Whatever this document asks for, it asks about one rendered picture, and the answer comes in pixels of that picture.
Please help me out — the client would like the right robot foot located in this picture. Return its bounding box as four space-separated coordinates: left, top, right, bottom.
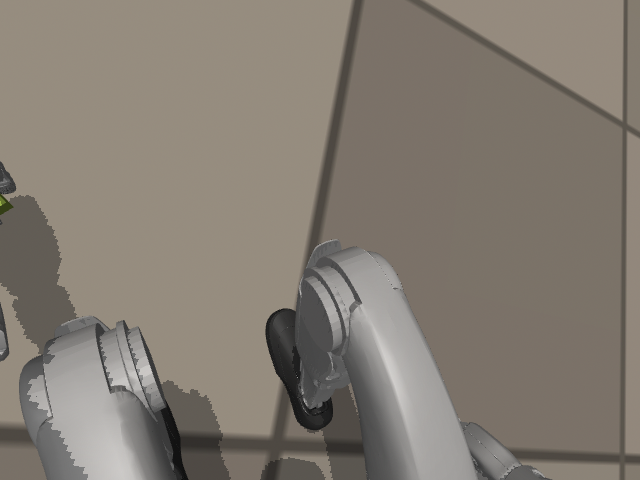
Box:
265 308 333 430

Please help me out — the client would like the small box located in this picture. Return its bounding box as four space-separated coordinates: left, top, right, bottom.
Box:
0 194 13 215

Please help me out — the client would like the right robot hand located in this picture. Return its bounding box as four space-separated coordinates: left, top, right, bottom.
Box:
458 417 523 480

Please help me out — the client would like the left robot hand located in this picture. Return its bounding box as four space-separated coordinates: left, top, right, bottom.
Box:
0 161 16 225

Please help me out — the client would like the left robot foot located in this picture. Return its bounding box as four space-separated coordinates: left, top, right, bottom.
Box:
161 400 188 480

